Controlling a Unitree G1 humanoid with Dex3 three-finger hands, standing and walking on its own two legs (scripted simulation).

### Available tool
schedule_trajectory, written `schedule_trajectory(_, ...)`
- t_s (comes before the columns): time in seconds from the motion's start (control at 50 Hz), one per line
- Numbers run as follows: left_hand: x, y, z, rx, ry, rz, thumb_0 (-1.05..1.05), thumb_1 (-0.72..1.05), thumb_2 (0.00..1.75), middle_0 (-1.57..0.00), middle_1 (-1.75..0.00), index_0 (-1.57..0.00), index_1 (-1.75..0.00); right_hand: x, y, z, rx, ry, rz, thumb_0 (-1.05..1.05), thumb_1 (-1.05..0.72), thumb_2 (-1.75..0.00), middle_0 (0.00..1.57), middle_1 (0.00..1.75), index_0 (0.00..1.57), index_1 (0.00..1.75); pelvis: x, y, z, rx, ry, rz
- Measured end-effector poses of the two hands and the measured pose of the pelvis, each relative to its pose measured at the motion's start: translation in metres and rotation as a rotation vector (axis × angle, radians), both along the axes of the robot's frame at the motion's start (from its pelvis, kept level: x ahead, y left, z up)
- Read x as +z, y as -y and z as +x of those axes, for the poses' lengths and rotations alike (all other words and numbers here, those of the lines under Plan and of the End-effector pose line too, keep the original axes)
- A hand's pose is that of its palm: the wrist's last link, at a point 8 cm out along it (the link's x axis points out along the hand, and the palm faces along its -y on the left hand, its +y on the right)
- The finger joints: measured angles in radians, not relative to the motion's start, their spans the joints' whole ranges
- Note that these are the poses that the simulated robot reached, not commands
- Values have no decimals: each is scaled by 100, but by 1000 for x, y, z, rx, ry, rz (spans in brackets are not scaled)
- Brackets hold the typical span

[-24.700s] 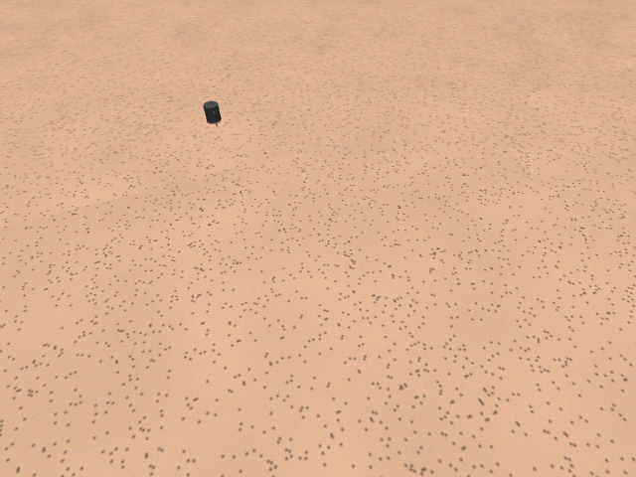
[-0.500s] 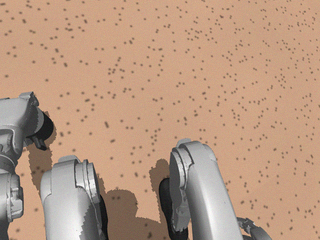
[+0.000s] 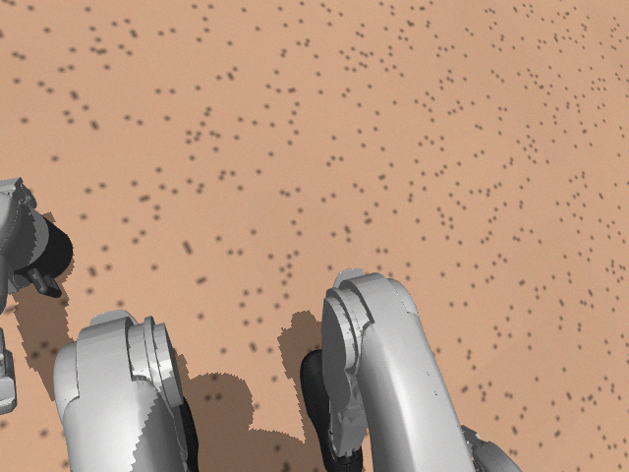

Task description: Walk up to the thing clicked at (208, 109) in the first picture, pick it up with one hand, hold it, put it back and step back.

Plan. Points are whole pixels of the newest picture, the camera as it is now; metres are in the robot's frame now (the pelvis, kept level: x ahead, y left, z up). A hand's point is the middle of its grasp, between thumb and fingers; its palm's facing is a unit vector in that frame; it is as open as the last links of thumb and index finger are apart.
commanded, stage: open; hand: left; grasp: from above
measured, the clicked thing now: (30, 256) +0.40 +0.31 -0.25
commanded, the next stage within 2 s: withdraw in 0.92 s
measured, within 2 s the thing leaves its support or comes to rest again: neither
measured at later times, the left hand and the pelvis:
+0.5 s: hand (7, 248) +0.41 +0.33 -0.21, palm faces -0.44 -0.12 -0.89, open 13.0 cm; pelvis +0.00 +0.00 -0.01, yaw -1 degrees
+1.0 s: hand (6, 247) +0.41 +0.33 -0.21, palm faces -0.45 -0.15 -0.88, open 13.4 cm; pelvis +0.00 +0.00 +0.00, yaw -1 degrees
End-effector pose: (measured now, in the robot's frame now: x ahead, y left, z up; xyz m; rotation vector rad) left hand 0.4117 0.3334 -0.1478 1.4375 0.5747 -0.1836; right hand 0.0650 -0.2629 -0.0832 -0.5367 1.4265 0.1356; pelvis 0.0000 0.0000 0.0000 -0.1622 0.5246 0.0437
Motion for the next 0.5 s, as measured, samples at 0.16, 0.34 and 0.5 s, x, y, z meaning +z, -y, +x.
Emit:
schedule_trajectory(0.16, -2, -1, -2, -10, 0, -2, -2, -22, 85, -53, -98, -40, -90, 5, 2, -3, 28, 29, -12, 0, -89, -90, 20, 30, 21, 30, -4, 0, -4, -3, 27, -6)
schedule_trajectory(0.34, -6, 2, -2, -29, 21, 11, -1, -31, 98, -31, -109, -26, -105, 10, 2, -11, 39, 20, -12, 0, -89, -89, 20, 30, 21, 30, -5, -1, -5, -10, 35, -12)
schedule_trajectory(0.5, -9, 4, 3, -21, 23, 24, 0, -43, 106, -16, -113, -16, -111, 9, -3, -12, 42, 20, 13, 0, -89, -90, 20, 30, 21, 30, -6, -2, -4, -12, 30, -18)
